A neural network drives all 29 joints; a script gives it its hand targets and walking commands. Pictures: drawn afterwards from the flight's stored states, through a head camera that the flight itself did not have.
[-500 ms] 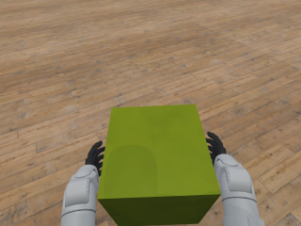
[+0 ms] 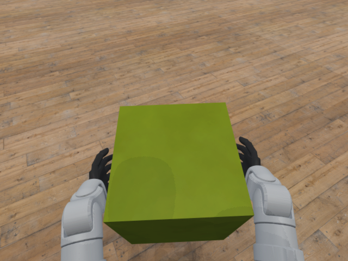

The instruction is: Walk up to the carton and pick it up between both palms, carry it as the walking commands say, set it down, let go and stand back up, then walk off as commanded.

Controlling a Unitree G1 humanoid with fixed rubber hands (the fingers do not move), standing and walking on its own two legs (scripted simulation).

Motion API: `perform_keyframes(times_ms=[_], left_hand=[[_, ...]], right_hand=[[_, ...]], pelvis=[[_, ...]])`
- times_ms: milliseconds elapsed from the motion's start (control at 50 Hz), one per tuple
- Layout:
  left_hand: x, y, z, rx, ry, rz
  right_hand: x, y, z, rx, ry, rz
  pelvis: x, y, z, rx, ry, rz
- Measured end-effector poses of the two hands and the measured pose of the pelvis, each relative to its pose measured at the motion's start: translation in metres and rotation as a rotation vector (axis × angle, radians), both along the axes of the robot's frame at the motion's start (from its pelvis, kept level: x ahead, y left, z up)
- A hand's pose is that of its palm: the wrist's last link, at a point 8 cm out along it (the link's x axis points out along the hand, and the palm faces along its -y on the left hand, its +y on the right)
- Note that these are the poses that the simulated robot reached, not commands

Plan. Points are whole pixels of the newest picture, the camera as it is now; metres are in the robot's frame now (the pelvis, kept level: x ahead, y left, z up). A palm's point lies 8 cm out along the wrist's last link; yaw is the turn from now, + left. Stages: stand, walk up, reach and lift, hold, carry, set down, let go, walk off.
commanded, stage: carry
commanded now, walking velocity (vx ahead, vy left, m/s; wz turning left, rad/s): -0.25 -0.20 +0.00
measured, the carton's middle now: (175, 178) +0.31 +0.02 +0.02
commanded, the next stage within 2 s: none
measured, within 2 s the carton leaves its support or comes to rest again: neither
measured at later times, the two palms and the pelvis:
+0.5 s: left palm out of the picture +0.09 +0.08 +0.07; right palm (337, 250) +0.13 -0.25 +0.09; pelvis -0.11 -0.10 -0.01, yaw +3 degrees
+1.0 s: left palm out of the picture -0.07 -0.07 +0.06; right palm out of the picture -0.03 -0.40 +0.08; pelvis -0.28 -0.26 -0.02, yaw +4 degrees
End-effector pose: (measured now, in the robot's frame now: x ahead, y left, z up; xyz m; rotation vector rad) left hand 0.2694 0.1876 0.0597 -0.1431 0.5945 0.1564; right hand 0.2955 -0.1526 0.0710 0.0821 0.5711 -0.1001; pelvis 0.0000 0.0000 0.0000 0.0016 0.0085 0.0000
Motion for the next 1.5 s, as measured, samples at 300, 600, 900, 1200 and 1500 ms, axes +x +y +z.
perform_keyframes(times_ms=[300,600,900,1200,1500], left_hand=[[-0.095,-0.08,0.008,-0.032,0.046,0.061],[-0.198,-0.138,0.03,-0.065,0.011,0.112],[-0.29,-0.249,0.012,-0.001,0.071,0.068],[-0.413,-0.302,0.02,-0.104,0.039,0.141],[-0.507,-0.44,0.016,0.037,0.133,0.022]], right_hand=[[-0.102,-0.077,0.0,0.081,0.046,-0.085],[-0.193,-0.133,0.03,0.034,0.009,-0.035],[-0.295,-0.245,-0.003,0.104,0.072,-0.09],[-0.399,-0.295,0.029,0.01,0.037,-0.008],[-0.526,-0.436,-0.011,0.133,0.134,-0.128]], pelvis=[[-0.053,-0.066,-0.014,-0.007,0.045,0.053],[-0.138,-0.137,-0.004,-0.021,-0.003,0.041],[-0.244,-0.233,-0.014,-0.016,0.015,0.062],[-0.351,-0.308,0.003,-0.047,-0.011,0.058],[-0.459,-0.41,-0.001,0.007,-0.013,0.035]])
